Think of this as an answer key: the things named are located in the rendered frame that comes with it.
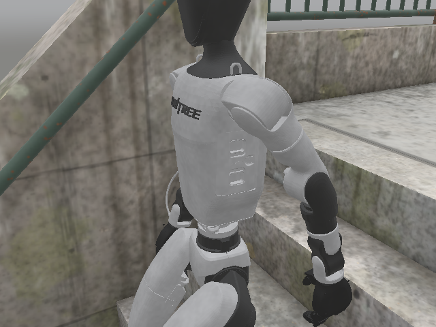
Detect stairs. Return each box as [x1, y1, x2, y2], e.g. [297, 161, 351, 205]
[116, 149, 436, 327]

